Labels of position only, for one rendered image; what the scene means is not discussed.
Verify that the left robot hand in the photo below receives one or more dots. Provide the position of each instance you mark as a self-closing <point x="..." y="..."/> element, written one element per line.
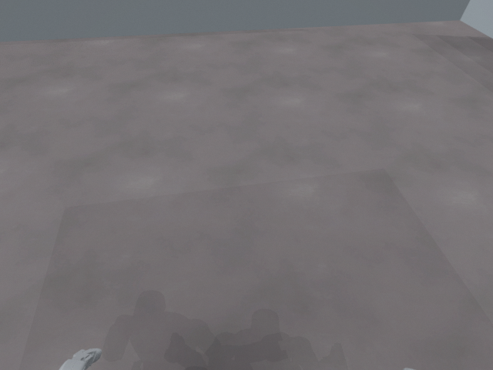
<point x="82" y="359"/>

